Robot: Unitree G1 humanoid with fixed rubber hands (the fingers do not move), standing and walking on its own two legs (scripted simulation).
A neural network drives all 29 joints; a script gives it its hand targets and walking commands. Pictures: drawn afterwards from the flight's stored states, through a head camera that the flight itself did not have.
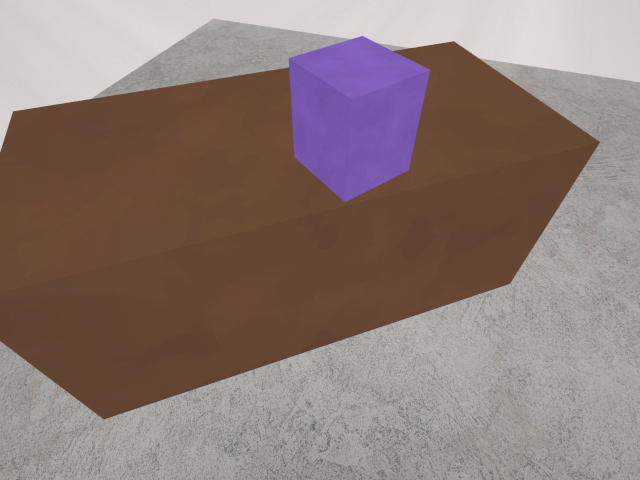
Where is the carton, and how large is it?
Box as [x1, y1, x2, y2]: [289, 36, 429, 201]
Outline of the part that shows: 363,36 289,58 294,156 344,201 408,169 429,73 429,69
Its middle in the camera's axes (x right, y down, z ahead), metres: +0.08 -0.28 +0.88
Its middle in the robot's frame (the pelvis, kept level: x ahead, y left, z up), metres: +0.84 -0.05 +0.00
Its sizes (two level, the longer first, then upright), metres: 0.210 0.200 0.250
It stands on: a pedestal, 0.66 m high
